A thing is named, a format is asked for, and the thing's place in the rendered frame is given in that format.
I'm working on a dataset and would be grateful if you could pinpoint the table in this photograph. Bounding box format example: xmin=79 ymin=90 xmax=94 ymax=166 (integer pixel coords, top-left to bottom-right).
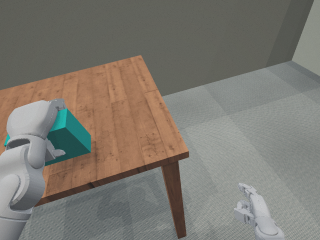
xmin=0 ymin=55 xmax=189 ymax=239

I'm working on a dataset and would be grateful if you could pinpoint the right robot hand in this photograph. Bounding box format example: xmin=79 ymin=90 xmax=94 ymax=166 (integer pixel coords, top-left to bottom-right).
xmin=234 ymin=183 xmax=272 ymax=226

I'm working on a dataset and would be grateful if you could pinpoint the right robot forearm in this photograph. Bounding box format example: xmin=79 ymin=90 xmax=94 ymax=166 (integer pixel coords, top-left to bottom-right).
xmin=253 ymin=216 xmax=285 ymax=240

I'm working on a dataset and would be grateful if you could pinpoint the left robot hand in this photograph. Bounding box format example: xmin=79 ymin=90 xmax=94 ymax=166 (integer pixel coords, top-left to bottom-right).
xmin=6 ymin=98 xmax=68 ymax=162

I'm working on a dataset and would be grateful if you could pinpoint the left robot forearm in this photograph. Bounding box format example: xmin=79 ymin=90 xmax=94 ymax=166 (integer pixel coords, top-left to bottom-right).
xmin=0 ymin=134 xmax=47 ymax=240

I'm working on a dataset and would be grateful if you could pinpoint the sponge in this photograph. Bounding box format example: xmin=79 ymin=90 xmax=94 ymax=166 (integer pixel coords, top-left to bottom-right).
xmin=4 ymin=108 xmax=91 ymax=166

